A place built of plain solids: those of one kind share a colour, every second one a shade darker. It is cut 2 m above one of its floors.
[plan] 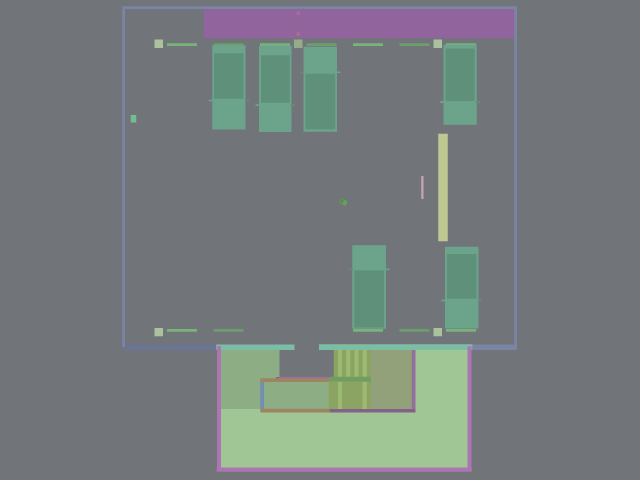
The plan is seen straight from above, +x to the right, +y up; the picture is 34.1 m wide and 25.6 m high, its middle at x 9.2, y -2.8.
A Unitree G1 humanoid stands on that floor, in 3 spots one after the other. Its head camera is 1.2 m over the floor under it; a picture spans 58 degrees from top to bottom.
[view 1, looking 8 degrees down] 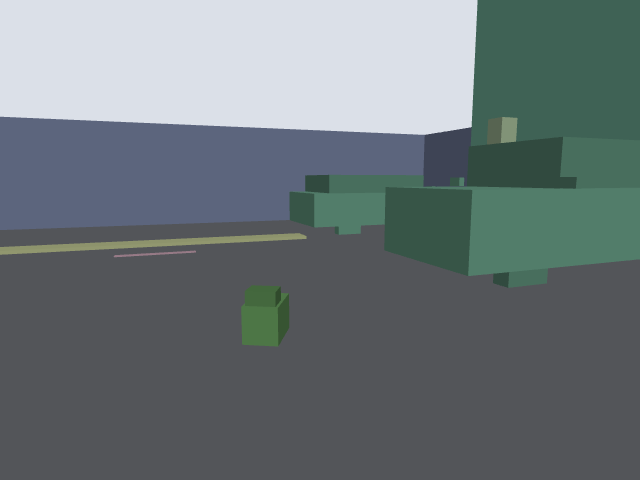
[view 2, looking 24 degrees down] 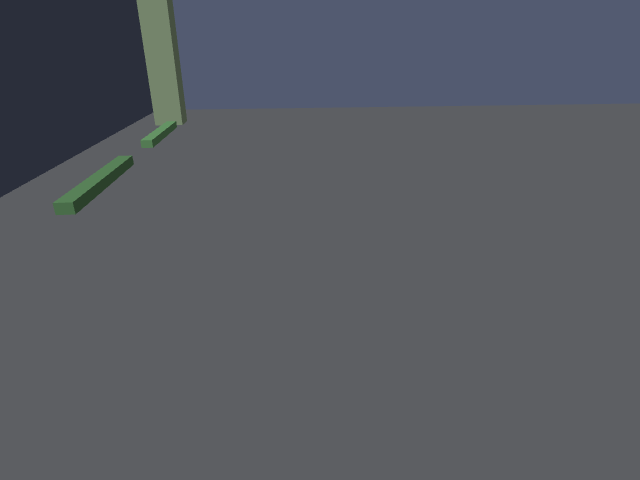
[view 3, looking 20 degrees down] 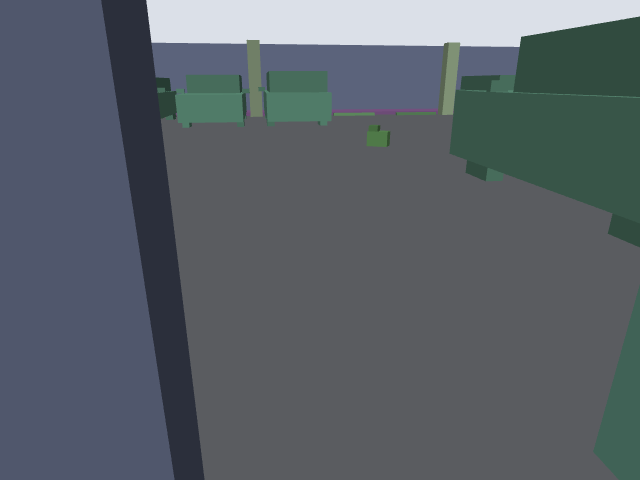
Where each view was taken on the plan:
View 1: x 7.29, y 0.00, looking -21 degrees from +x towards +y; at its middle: ground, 8.62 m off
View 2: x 8.49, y -5.96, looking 174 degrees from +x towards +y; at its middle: ground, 2.95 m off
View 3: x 8.05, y -9.38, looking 82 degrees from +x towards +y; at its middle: ground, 3.51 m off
